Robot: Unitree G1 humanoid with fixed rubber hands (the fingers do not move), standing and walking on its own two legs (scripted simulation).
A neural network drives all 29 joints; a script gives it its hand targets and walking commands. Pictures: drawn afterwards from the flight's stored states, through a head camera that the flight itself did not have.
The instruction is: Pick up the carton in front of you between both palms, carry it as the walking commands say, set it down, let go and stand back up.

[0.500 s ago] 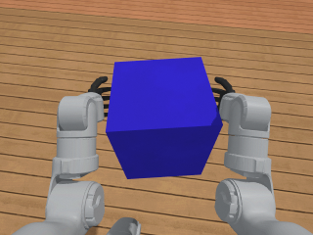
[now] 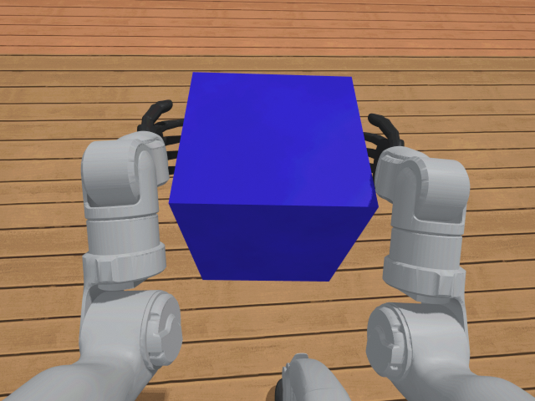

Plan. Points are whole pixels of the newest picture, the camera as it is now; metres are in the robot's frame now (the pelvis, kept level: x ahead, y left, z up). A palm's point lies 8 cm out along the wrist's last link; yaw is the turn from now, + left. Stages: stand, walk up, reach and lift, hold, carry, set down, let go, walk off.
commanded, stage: carry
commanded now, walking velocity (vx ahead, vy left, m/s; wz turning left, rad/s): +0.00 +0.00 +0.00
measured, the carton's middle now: (269, 189) +0.39 -0.03 +0.08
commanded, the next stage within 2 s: none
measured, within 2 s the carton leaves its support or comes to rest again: neither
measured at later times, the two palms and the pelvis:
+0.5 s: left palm (130, 80) +0.52 +0.16 +0.18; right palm (337, 76) +0.53 -0.14 +0.18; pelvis +0.16 -0.01 +0.01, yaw +2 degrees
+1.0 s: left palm (138, 109) +0.50 +0.16 +0.14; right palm (335, 103) +0.51 -0.14 +0.14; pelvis +0.17 +0.00 +0.01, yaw +2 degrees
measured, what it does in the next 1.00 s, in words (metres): walks ahead: right foot, then left foot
